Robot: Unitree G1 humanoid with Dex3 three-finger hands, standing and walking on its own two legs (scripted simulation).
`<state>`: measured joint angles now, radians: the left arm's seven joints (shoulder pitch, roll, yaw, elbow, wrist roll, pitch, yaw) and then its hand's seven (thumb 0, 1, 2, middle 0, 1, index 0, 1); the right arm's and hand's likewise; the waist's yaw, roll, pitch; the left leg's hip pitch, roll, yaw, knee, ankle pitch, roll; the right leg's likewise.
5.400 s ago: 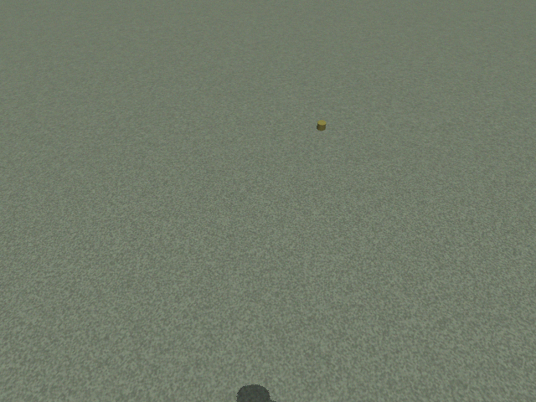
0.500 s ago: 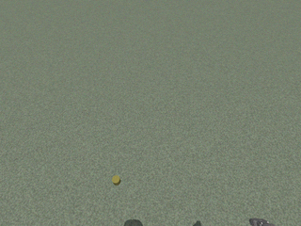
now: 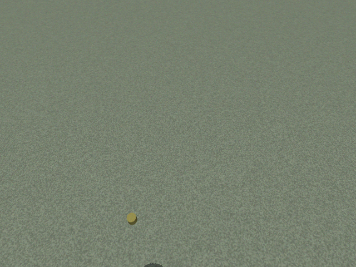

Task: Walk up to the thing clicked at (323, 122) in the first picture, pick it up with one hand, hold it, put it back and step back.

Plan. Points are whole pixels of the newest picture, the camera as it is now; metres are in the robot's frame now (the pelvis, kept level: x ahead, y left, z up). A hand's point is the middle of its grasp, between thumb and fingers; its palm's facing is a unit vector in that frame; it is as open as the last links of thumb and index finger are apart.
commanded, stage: walk up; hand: left
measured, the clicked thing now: (132, 218) +0.49 +0.28 -0.76
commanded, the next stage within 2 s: stand in 0.02 s
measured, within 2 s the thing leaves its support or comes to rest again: neither
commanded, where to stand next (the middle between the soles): +0.10 +0.00 m, yaw -1 degrees
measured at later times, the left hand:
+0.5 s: hand out of the picture +0.10 +0.24 -0.16, palm faces -0.03 -0.94 -0.34, open 7.4 cm
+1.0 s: hand out of the picture +0.12 +0.24 -0.15, palm faces -0.02 -0.94 -0.35, open 7.4 cm
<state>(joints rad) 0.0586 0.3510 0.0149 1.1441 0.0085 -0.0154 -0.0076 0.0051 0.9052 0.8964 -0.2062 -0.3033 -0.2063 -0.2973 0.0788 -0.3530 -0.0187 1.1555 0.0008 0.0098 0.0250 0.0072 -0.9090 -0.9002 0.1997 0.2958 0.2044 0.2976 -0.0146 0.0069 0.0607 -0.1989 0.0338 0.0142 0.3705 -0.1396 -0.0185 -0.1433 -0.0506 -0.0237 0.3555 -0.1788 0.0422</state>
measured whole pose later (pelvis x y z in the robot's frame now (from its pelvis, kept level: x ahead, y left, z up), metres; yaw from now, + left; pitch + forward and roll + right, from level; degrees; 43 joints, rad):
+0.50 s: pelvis +0.02 -0.01 +0.00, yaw +0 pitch -1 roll +0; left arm 0.10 0.35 0.01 1.14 0.01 -0.01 -0.01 0.01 0.91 0.90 -0.21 -0.30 -0.21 -0.30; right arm 0.07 -0.35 -0.01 1.15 -0.01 -0.01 0.01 0.01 -0.91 -0.90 0.20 0.30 0.20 0.30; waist -0.01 0.00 0.04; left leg -0.16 0.04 0.01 0.34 -0.16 -0.03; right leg -0.11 -0.04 -0.03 0.33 -0.20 0.03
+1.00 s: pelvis +0.03 -0.01 +0.00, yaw +0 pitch -1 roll +0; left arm 0.09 0.35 0.01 1.13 0.01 -0.01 -0.01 0.01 0.91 0.90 -0.21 -0.30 -0.21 -0.30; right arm 0.08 -0.35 -0.01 1.15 -0.01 0.00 0.01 0.01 -0.91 -0.90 0.20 0.30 0.20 0.30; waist -0.01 0.00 0.04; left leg -0.13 0.05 0.02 0.32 -0.16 -0.04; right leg -0.08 -0.04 -0.03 0.31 -0.21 0.03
